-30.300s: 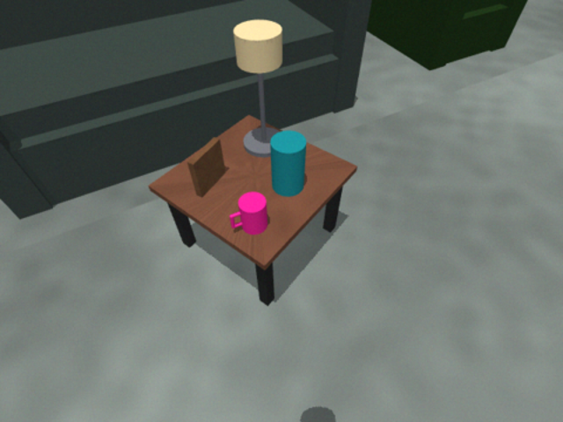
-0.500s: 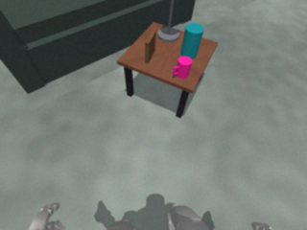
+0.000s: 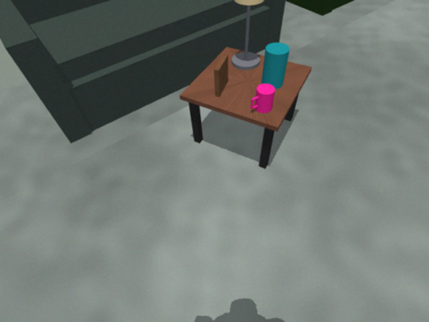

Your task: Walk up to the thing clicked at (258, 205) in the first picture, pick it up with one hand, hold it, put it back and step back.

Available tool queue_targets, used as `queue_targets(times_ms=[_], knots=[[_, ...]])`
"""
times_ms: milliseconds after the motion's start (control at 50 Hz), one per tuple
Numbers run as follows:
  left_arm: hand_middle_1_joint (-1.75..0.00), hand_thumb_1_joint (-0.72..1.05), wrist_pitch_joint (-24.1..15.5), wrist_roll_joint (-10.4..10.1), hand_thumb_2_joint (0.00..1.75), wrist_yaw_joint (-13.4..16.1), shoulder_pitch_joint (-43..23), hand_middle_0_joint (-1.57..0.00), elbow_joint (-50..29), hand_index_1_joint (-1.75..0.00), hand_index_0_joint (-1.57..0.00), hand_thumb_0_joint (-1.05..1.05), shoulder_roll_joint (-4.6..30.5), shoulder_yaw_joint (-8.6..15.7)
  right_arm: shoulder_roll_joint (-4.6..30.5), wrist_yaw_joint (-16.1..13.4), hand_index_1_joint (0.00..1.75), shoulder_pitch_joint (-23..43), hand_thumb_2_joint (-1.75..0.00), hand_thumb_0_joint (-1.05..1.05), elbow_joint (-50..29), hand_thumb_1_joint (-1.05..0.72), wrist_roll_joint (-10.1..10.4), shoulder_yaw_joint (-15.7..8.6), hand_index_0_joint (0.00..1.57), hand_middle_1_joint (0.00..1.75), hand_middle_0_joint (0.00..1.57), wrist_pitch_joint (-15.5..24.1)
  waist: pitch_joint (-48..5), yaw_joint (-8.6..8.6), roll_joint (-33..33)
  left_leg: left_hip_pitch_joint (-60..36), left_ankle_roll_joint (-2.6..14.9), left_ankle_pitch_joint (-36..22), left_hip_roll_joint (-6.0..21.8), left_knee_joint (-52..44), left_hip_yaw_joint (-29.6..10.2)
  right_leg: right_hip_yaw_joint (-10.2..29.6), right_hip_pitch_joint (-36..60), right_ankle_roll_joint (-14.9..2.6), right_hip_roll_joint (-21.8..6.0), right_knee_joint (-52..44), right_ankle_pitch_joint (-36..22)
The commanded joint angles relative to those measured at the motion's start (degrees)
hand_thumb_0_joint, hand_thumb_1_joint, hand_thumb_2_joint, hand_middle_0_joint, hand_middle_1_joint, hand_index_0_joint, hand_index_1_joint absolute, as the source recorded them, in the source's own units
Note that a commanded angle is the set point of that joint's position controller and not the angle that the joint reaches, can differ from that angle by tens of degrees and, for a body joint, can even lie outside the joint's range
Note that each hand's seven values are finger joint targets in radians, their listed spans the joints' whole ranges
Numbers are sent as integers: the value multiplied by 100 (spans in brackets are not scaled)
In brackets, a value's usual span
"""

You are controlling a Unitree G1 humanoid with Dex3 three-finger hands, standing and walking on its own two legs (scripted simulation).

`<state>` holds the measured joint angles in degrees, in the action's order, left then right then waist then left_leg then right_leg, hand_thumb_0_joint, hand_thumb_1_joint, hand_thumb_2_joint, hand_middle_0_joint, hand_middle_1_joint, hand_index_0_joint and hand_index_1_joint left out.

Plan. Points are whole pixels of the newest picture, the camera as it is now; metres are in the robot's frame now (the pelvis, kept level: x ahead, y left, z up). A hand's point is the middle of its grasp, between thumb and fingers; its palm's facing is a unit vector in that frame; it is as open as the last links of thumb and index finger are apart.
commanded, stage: step back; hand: right
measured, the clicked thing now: (261, 99) +1.08 -0.19 -0.33
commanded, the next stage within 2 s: stand in 1.06 s
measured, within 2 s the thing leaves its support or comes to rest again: neither
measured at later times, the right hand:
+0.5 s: hand out of the picture +0.10 -0.27 -0.15, palm faces -0.04 +0.93 -0.35, open 7.4 cm
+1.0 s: hand (340, 311) +0.17 -0.23 -0.13, palm faces -0.03 +0.94 -0.34, open 7.4 cm
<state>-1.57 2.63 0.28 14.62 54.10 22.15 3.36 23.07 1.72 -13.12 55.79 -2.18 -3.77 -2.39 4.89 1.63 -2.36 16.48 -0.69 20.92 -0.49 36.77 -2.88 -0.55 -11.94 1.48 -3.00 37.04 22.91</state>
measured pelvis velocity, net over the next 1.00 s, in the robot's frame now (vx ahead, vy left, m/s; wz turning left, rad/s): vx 0.05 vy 0.02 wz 0.01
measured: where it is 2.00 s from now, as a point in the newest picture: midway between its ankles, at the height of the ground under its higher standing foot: outside the picture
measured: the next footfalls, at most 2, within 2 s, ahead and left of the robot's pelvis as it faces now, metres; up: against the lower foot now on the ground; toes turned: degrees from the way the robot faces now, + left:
right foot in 0.28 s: +0.09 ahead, -0.13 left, +0.00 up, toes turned -3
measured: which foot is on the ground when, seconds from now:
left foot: down 0.00-1.00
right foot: down 0.00-0.04, up 0.06-0.26, down 0.28-1.00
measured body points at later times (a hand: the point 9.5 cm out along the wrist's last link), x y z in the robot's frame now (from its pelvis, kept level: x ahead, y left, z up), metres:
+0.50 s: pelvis +0.03 +0.00 +0.01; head +0.05 -0.02 +0.45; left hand +0.11 +0.30 -0.11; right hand +0.10 -0.32 -0.13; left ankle +0.02 +0.13 -0.71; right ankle +0.05 -0.13 -0.72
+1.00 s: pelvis +0.05 +0.02 +0.02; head +0.06 +0.02 +0.46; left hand +0.16 +0.33 -0.10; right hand +0.17 -0.27 -0.11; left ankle +0.03 +0.13 -0.72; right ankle +0.05 -0.13 -0.72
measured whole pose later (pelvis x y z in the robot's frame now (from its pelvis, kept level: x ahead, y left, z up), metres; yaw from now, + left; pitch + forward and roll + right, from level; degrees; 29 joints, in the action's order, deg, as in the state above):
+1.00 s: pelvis +0.05 +0.02 +0.02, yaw +0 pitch -2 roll +0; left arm -0.8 0.9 0.2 2.5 60.9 21.3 0.9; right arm 19.0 0.2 -2.9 61.6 -1.0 -1.6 -0.4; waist 3.7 1.3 0.1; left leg 8.9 0.2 16.5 -0.4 27.7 -1.0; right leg -1.9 -10.5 2.2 -3.4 27.1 14.2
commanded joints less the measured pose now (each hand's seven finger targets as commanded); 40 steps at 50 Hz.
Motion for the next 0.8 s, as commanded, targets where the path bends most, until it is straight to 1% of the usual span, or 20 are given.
queue_targets(times_ms=[0,20,40,60,120,200,260,280,300,320,340,380,460,520,540,560,580,660,720,780], knots=[[-30,90,-40,-119,90,61,-201,-20,-527,-30,-20,0,1034,163,1221,-119,30,-255,-90,0,-378,-90,-12,-427,20,30,20,432,-812,-331,178,-1866,569,-386,641,-1556,-1055,318,-1100,-499,-203,988,-1627],[-30,90,-18,-193,90,63,-510,-20,-620,-30,-20,0,835,118,1730,-130,30,-405,-90,0,-403,-90,0,-505,20,30,20,444,-791,-455,-861,-1826,1215,560,1803,-2056,-2875,-305,-2122,-309,425,1676,765],[-30,90,-3,-111,90,114,-762,-20,-578,-30,-20,0,1317,263,1984,-109,30,-506,-90,0,-381,-90,39,-578,20,30,20,434,-501,-557,-531,-1065,1706,1209,2155,-2259,-3341,364,-1920,-359,152,2016,1410],[-30,90,-19,-136,90,90,-660,-20,-532,-30,-20,0,1414,246,1832,-110,30,-265,-90,0,-414,-90,38,-558,20,30,20,406,-224,-383,-337,-750,1737,1418,2084,-2277,-2961,423,-1862,-375,25,2013,1261],[-30,90,-62,-151,90,-42,-238,-20,-332,-30,-20,0,1233,241,1289,-134,30,254,-90,0,-555,-90,19,-340,20,30,20,450,-20,-106,-421,-479,1173,741,1288,-2044,-1591,223,-1642,-349,-79,1288,476],[-30,90,-87,-165,90,-52,-266,-20,-181,-30,-20,0,997,252,1150,-129,30,387,-90,0,-560,-90,20,-258,20,30,20,405,-158,-142,-714,170,994,-118,1034,-1748,-1045,-109,-393,-218,206,-124,-73],[-30,90,-146,-136,90,67,176,-20,100,-30,-20,0,1027,295,741,-147,30,710,-90,0,-640,-90,146,-64,20,30,20,292,-447,296,-360,897,523,-140,654,-631,-492,-84,1030,-268,292,-1291,-1083],[-30,90,-169,-68,90,107,142,-20,91,-30,-20,0,1282,377,461,-175,30,587,-90,0,-644,-90,180,35,20,30,20,292,-484,278,347,1297,321,71,233,15,-443,932,1197,-392,-286,-1630,-691],[-30,90,-203,-21,90,131,-7,-20,-4,-30,-20,0,1687,427,348,-202,30,490,-90,0,-657,-90,178,67,20,30,20,280,-446,224,1044,1484,120,734,-257,710,-354,2600,703,-835,-1430,-2394,381],[-30,90,-211,-14,90,90,-637,-20,-130,-30,-20,0,1924,441,811,-247,30,294,-90,0,-411,-90,121,-96,20,30,20,226,-158,70,886,702,47,1189,19,1341,-361,3010,-656,-1415,-2043,-2541,1463],[-30,90,-199,-21,90,78,-1102,-20,-277,-30,-20,0,1761,404,987,-231,30,-7,-90,0,-248,-90,118,-161,20,30,20,230,49,-164,857,359,43,1036,244,1343,-332,2854,-1017,-1552,-1976,-2388,1350],[-30,90,-200,-56,90,75,-1148,-20,-294,-30,-20,0,1432,327,883,-200,30,7,-90,0,-140,-90,165,-106,20,30,20,262,-7,-150,789,421,138,823,115,958,-338,1870,-657,-1212,-1440,-2059,260],[-30,90,-175,-67,90,44,-1048,-20,-125,-30,-20,0,1462,320,787,-192,30,-19,-90,0,-33,-90,117,-69,20,30,20,330,-373,-82,1149,62,112,451,112,-40,144,1229,-242,-1029,-1179,-1551,-1174],[-30,90,-95,-178,90,42,-1180,-20,-139,-30,-20,0,1124,182,808,-260,30,-172,-90,0,157,-90,54,-123,20,30,20,417,-806,-234,805,-814,200,-1696,298,-1327,-136,522,-82,-544,-736,-539,-2800],[-30,90,-78,-229,90,50,-1064,-20,-185,-30,-20,0,954,132,1067,-293,30,-85,-90,0,107,-90,-1,-182,20,30,20,454,-984,-155,240,-1003,432,-2718,897,-1382,-857,263,-264,-332,-406,-7,-2705],[-30,90,-58,-291,90,51,-958,-20,-108,-30,-20,0,843,89,1189,-287,30,407,-90,0,5,-90,67,-154,20,30,20,478,-997,83,10,-897,684,-2860,1256,-1291,-1229,9,-311,-202,-49,-214,-1742],[-30,90,-37,-294,90,59,-1031,-20,22,-30,-20,0,1015,127,1327,-259,30,704,-90,0,-30,-90,106,-157,20,30,20,448,-886,79,-84,-389,867,-2553,1245,-1126,-1023,1,134,-199,-10,-460,-1011],[-30,90,-103,-258,90,84,-1155,-20,95,-30,-20,0,1167,135,914,-288,30,548,-90,0,118,-90,149,-48,20,30,20,402,-1079,-83,-74,-564,270,-3581,633,-781,-228,259,681,-426,-431,-643,-2908],[-30,90,-50,-261,90,103,-1203,-20,136,-30,-20,0,1085,81,958,-294,30,706,-90,0,193,-90,163,-80,20,30,20,369,-1167,-74,-231,-873,322,-3897,731,-864,-266,87,537,-402,-377,-675,-2776],[-30,90,-31,-240,90,98,-1284,-20,228,-30,-20,0,1070,59,891,-285,30,881,-90,0,170,-90,176,-58,20,30,20,341,-1061,-53,-18,-729,363,-3391,769,-1028,-329,78,633,-366,-352,-828,-2530]])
